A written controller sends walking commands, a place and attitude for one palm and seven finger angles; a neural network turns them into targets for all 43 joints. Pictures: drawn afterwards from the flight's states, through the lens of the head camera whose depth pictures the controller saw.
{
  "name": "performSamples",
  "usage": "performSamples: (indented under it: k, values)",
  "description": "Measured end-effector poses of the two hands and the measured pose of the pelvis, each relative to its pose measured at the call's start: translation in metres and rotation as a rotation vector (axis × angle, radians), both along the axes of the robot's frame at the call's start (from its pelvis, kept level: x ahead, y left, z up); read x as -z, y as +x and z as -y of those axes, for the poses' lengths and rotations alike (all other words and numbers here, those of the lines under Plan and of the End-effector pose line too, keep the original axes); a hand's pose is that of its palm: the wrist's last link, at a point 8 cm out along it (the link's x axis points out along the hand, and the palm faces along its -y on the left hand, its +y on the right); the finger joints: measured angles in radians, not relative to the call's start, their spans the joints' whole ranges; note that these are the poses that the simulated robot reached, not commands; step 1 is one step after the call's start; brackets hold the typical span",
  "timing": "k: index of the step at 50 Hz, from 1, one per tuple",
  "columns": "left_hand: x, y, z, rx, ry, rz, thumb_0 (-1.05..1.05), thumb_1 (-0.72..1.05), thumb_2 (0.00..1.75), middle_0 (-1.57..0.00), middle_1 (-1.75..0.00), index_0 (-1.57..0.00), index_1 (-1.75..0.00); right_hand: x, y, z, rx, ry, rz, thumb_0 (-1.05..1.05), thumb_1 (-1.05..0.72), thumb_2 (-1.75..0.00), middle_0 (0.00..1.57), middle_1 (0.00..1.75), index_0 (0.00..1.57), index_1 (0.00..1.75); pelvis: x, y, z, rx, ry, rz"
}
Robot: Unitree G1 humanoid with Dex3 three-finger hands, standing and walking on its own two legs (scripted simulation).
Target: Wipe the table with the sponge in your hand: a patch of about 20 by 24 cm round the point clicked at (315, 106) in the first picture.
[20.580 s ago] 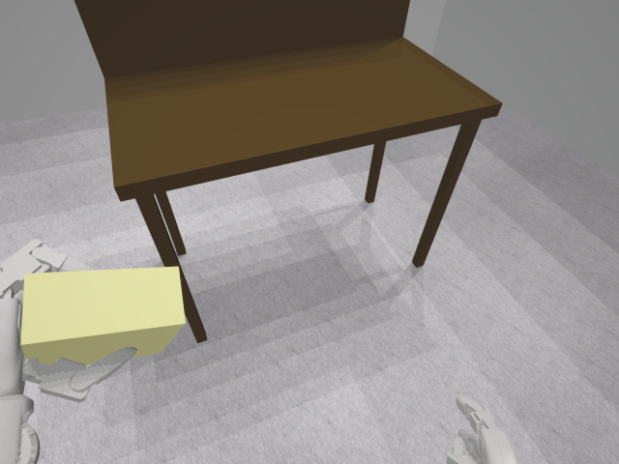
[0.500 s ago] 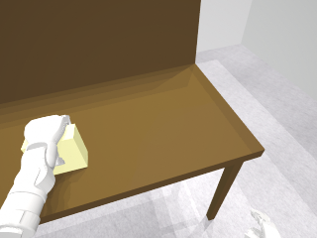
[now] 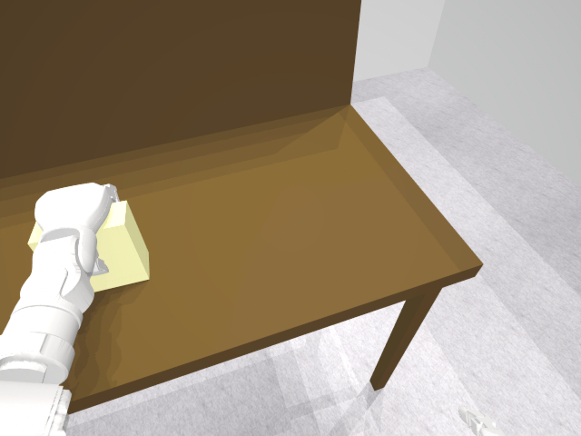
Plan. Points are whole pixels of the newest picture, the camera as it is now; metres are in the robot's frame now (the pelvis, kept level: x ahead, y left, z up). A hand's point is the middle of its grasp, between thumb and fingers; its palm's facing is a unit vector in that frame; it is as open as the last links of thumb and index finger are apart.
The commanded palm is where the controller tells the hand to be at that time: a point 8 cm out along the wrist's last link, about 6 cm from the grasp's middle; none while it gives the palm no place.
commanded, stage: wipe forward along the first lane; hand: left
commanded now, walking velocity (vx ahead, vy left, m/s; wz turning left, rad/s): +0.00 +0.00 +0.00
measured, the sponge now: (101, 258) +0.35 +0.34 +0.03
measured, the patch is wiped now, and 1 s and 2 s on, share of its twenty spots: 0.45 0.50 0.75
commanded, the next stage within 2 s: slide across to the middle lane in 0.40 s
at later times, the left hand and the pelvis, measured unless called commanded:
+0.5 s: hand (97, 211) +0.41 +0.35 +0.08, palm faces -0.12 +0.00 -0.99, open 10.1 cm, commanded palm +0.40 +0.33 +0.11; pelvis +0.01 +0.00 +0.00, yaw -1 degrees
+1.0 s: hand (133, 196) +0.44 +0.30 +0.08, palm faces -0.06 +0.01 -1.00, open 10.1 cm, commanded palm +0.42 +0.27 +0.13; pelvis +0.02 +0.01 +0.00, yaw -1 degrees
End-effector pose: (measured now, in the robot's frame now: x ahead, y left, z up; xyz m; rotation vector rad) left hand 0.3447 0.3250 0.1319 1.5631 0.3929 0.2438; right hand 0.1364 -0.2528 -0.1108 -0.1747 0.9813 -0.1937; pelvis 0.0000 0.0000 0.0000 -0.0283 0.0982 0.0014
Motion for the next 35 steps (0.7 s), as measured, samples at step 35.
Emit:
performSamples:
  k: [35]
  values:
    - [-0.003,0.058,-0.007,0.009,0.031,-0.008,0.01,-0.52,1.06,-0.74,-1.32,-0.75,-1.33,0.011,-0.059,0.013,0.107,-0.020,-0.184,0.01,-0.91,-0.90,0.20,0.30,0.20,0.30,0.002,0.009,-0.005,0.012,-0.010,-0.067]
